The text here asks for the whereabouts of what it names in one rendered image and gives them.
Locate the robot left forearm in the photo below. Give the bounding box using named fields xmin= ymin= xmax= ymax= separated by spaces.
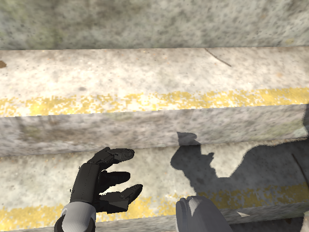
xmin=54 ymin=201 xmax=97 ymax=232

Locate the left robot hand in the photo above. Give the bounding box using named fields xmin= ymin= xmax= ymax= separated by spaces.
xmin=70 ymin=147 xmax=143 ymax=214

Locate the right robot thigh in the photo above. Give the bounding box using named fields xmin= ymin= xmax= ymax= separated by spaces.
xmin=176 ymin=195 xmax=234 ymax=232

